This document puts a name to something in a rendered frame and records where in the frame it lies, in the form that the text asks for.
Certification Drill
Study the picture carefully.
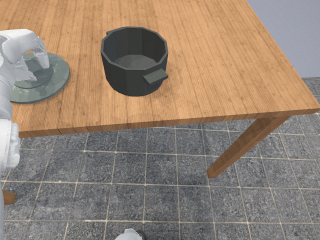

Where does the knob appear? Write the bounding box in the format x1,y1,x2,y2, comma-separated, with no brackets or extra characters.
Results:
25,58,44,76

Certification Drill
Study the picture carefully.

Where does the left robot upper arm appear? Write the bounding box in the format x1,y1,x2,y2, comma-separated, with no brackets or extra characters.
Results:
0,118,21,240

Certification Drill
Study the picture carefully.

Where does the lid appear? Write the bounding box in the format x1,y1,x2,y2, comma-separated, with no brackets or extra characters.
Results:
10,52,70,104

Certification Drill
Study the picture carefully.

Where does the left robot forearm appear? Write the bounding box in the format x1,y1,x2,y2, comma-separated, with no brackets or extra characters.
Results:
0,33,22,121

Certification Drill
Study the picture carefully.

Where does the table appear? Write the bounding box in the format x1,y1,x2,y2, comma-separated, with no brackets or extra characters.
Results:
0,0,320,205

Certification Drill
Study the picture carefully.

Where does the left robot foot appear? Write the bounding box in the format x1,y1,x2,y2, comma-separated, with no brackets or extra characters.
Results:
136,230,146,240

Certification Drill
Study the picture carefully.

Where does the pot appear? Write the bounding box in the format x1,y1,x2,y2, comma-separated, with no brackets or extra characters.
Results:
100,26,169,97

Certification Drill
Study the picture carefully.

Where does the left robot shin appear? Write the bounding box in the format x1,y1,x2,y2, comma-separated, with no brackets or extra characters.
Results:
124,228,138,235

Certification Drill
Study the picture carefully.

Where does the left robot hand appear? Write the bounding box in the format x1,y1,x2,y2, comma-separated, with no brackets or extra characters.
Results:
0,29,50,82

